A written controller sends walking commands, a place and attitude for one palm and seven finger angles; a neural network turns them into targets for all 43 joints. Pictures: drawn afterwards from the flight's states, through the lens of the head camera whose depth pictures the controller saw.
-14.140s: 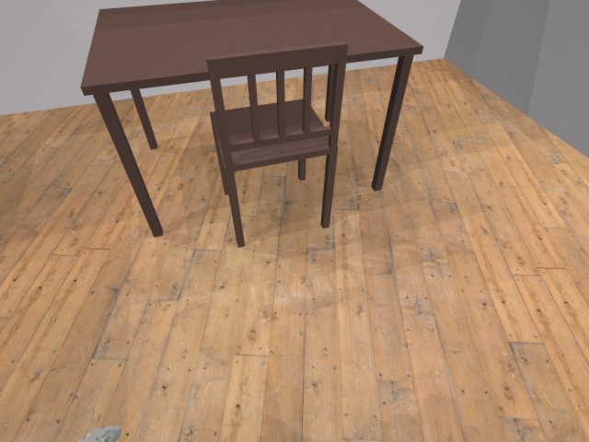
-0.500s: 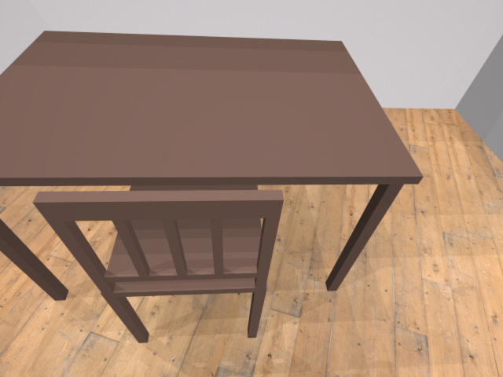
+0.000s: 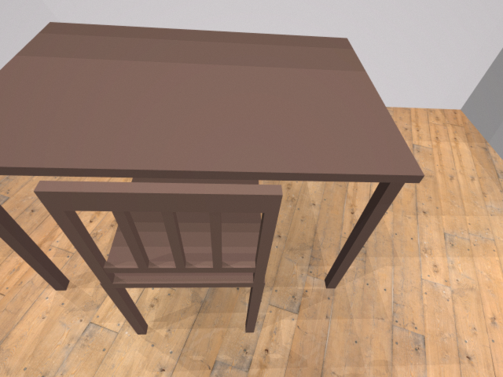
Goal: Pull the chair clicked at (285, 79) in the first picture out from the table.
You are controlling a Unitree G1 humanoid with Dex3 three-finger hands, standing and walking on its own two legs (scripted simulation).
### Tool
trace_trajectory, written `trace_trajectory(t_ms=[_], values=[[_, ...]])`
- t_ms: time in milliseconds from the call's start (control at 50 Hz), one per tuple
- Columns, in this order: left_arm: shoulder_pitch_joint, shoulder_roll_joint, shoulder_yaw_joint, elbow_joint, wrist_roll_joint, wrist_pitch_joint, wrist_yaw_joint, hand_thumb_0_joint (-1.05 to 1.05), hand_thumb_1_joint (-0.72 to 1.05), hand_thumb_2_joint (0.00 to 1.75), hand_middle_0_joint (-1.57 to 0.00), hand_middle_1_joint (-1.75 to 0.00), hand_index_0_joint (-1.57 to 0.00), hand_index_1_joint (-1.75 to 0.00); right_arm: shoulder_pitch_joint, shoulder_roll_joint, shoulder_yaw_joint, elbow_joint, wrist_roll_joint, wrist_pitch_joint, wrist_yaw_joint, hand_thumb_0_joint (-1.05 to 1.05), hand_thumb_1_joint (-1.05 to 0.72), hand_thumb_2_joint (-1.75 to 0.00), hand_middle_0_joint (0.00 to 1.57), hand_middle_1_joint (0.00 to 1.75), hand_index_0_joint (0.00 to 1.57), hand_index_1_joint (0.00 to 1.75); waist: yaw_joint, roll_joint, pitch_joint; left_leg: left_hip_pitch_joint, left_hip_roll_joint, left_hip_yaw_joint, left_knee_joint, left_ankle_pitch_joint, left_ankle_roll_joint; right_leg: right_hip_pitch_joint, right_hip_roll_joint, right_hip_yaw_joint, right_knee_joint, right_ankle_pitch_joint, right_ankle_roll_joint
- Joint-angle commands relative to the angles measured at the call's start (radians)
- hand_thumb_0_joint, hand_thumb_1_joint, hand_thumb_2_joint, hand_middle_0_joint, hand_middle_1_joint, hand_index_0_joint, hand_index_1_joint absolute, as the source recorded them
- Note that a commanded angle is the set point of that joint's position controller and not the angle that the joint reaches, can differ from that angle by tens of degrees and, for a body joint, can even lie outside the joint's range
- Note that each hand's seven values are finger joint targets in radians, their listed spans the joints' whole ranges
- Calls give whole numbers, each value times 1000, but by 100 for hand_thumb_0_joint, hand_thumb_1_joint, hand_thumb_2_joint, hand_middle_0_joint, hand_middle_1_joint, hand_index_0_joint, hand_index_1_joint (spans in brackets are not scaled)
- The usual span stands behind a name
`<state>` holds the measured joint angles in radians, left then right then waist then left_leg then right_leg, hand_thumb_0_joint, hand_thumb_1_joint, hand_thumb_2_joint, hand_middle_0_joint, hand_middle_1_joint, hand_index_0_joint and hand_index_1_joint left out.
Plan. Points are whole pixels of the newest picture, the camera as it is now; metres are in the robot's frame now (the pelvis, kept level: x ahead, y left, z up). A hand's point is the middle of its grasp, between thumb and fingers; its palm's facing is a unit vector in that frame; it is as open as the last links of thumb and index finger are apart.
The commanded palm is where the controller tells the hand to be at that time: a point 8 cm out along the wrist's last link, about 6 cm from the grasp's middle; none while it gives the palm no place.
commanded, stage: come to a stop and stand still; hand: left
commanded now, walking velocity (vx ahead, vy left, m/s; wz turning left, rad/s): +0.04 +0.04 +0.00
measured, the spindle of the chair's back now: (175, 239) +0.41 +0.18 -0.12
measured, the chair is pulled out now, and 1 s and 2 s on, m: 0.00 0.00 0.00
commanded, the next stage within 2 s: look again from close up in 1.46 s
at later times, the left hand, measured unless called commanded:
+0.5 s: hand out of the picture +0.01 +0.13 -0.17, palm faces +0.05 -0.97 -0.23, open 7.3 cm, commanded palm none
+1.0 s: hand out of the picture -0.03 +0.14 -0.18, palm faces +0.03 -0.98 -0.19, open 7.3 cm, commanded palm none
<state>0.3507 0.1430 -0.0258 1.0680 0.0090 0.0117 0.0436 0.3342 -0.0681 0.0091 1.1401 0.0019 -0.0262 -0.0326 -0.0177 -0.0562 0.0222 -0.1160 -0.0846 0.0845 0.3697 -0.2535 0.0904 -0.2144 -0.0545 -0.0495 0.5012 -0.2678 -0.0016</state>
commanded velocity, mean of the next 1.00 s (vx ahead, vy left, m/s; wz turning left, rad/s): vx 0.00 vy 0.00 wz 0.00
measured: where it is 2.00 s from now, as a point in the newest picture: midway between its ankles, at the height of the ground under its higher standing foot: outside the picture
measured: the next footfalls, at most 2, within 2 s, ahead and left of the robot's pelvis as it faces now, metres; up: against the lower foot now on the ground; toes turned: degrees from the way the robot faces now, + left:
none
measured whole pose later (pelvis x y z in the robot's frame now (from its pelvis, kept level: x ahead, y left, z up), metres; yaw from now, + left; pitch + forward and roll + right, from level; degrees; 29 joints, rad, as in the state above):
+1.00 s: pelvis -0.03 -0.03 +0.00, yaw +1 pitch -2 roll +0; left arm 0.32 0.16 -0.02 1.08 0.01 -0.02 0.04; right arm 0.30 -0.13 0.00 1.19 0.00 -0.01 -0.01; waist -0.01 -0.01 0.02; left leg -0.17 -0.03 0.04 0.44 -0.25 0.04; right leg -0.19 0.03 -0.04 0.43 -0.21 -0.04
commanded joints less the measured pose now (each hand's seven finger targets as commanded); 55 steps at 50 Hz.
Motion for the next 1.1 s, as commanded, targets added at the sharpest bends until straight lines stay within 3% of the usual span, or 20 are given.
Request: trace_trajectory(t_ms=[0,20,60,100,160,200,300,420,440,540,580,900,1080], values=[[38,99,24,-92,15,-19,7,0,90,90,-20,-30,-20,-30,15,-218,-66,-115,-14,-34,-21,0,-90,-90,20,30,20,30,17,149,-22,12,277,-286,-55,477,-3,-136,-17,34,133,-71,-46],[44,91,26,-90,11,-25,5,0,90,90,-20,-30,-20,-30,-9,-208,-64,-120,-13,-29,-17,0,-90,-90,20,30,20,30,26,148,-33,-10,257,-262,-28,405,7,-105,-19,38,87,-33,-44],[57,99,30,-76,7,-38,2,0,90,90,-20,-30,-20,-30,-58,-199,-59,-145,-12,-21,-9,0,-90,-90,20,30,20,30,40,116,-19,-98,213,-251,-5,187,-9,-37,-19,60,-21,70,-43],[40,128,34,-71,9,-48,6,0,90,90,-20,-30,-20,-30,-79,-202,-58,-154,-7,-14,0,0,-90,-90,20,30,20,30,22,81,37,-150,157,-232,17,40,-34,-52,-48,116,-72,87,-62],[19,124,32,-73,2,-57,11,0,90,90,-20,-30,-20,-30,-57,-196,-50,-144,-12,-6,7,0,-90,-90,20,30,20,30,2,-25,7,-93,144,-188,81,151,-35,-41,-59,158,-87,180,-66],[-3,145,39,-81,1,-59,12,0,90,90,-20,-30,-20,-30,-69,-210,-52,-142,-10,-2,8,0,-90,-90,20,30,20,30,-4,-46,16,-87,140,-176,87,142,-40,-42,-75,174,-104,200,-67],[-35,176,42,-89,1,-57,11,0,90,90,-20,-30,-20,-30,-113,-214,-45,-136,-12,6,15,0,-90,-90,20,30,20,30,0,19,37,-77,133,-159,74,111,-54,-45,-87,194,-142,160,-66],[-46,193,43,-81,2,-57,10,0,90,90,-20,-30,-20,-30,-133,-211,-39,-117,-12,13,19,0,-90,-90,20,30,20,30,8,9,40,-81,125,-140,70,68,-67,-21,-101,215,-207,95,-48],[-42,186,41,-83,3,-56,11,0,90,90,-20,-30,-20,-30,-121,-201,-36,-110,-13,14,20,0,-90,-90,20,30,20,30,10,-9,28,-74,125,-129,62,61,-69,-9,-97,214,-216,90,-42],[-38,175,38,-71,1,-57,11,0,90,90,-20,-30,-20,-30,-107,-196,-33,-77,-12,8,19,0,-90,-90,20,30,20,30,16,50,10,-63,141,-142,40,100,-68,14,-81,187,-204,119,-29],[-30,169,38,-60,1,-57,12,0,90,90,-20,-30,-20,-30,-100,-194,-34,-66,-11,8,18,0,-90,-90,20,30,20,30,17,29,25,-79,138,-142,47,88,-67,10,-82,194,-214,99,-23],[25,116,24,-24,0,-50,10,0,90,90,-20,-30,-20,-30,-5,-162,-24,10,-7,-8,11,0,-90,-90,20,30,20,30,19,62,32,-85,173,-170,-4,119,-54,-4,-50,149,-164,100,-46],[49,92,18,-18,4,-43,10,0,90,90,-20,-30,-20,-30,14,-148,-26,15,-6,-12,9,0,-90,-90,20,30,20,30,19,69,68,-103,179,-188,-43,49,-44,-45,-35,143,-153,56,-41]])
